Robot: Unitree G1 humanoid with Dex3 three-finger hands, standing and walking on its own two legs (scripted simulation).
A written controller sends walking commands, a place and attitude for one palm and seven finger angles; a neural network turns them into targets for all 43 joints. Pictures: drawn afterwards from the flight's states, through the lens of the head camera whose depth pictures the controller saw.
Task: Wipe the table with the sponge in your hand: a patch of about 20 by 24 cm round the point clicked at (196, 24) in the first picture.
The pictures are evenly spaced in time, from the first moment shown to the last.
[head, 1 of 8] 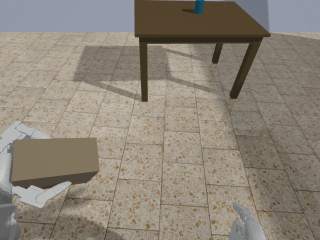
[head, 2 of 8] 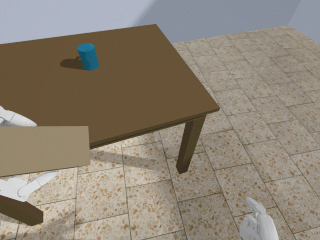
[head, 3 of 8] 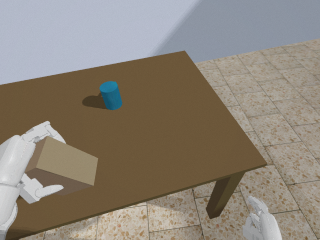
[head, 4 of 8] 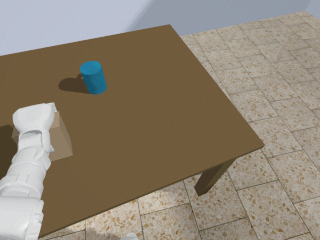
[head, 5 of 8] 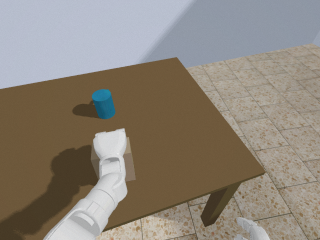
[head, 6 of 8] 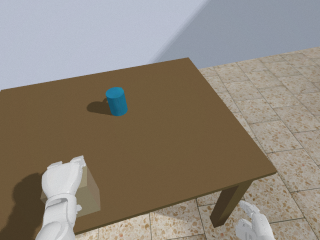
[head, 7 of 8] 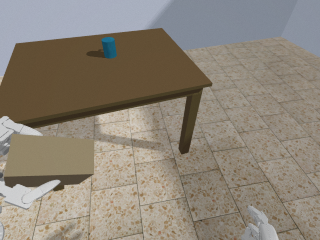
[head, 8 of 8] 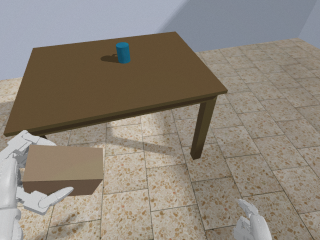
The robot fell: no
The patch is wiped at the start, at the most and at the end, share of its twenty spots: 0.00 1.00 1.00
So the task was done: yes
